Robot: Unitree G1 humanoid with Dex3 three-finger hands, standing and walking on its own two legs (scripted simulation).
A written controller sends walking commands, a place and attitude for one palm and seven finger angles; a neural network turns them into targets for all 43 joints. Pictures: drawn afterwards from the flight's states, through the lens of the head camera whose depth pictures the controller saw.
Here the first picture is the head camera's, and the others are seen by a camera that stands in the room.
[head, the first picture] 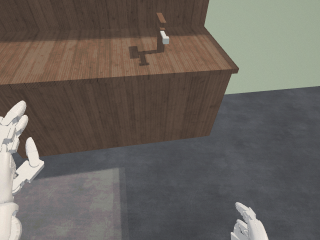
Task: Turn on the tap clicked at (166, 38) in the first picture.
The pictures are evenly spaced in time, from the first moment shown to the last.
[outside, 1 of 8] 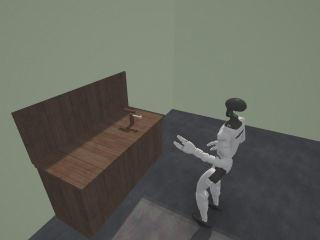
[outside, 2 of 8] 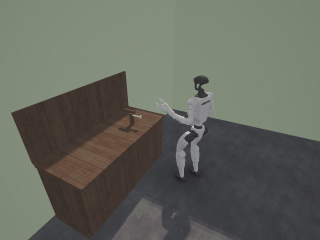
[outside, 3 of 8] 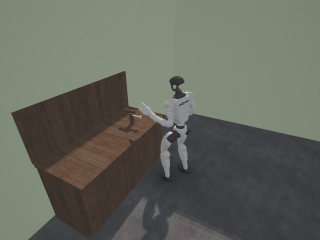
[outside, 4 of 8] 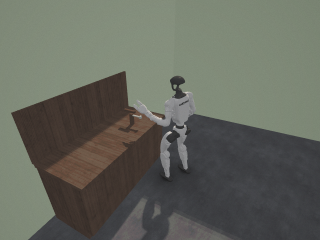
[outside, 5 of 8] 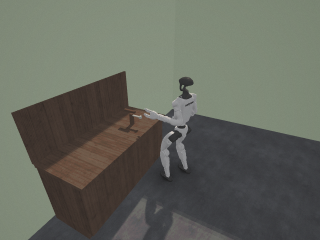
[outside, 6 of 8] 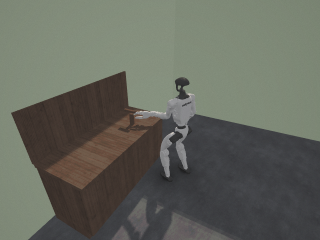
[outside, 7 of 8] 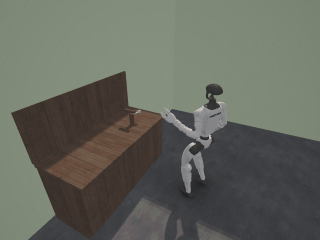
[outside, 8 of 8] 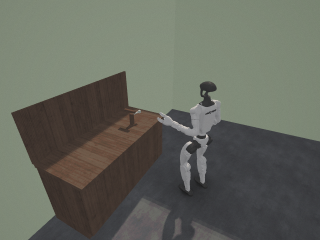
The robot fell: no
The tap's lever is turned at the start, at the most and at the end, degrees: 0 75 75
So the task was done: yes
